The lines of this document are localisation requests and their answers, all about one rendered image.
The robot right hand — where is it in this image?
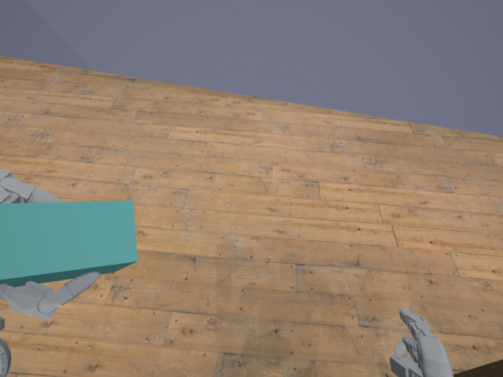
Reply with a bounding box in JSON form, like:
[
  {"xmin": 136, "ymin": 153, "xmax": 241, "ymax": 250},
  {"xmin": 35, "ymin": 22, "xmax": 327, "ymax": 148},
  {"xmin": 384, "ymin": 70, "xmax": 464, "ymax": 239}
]
[{"xmin": 390, "ymin": 309, "xmax": 453, "ymax": 377}]

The sponge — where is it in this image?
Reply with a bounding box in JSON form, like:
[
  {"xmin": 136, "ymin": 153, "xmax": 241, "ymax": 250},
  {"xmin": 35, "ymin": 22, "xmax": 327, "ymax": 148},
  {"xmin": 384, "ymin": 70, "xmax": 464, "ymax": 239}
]
[{"xmin": 0, "ymin": 200, "xmax": 138, "ymax": 287}]

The table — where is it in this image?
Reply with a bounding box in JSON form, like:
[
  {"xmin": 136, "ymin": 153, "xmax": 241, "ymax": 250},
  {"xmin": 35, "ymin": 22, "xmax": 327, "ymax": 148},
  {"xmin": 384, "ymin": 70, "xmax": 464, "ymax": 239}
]
[{"xmin": 453, "ymin": 360, "xmax": 503, "ymax": 377}]

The robot left hand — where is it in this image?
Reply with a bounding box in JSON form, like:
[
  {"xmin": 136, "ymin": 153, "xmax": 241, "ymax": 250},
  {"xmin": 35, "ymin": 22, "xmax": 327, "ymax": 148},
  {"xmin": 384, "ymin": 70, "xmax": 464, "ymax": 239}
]
[{"xmin": 0, "ymin": 169, "xmax": 101, "ymax": 320}]

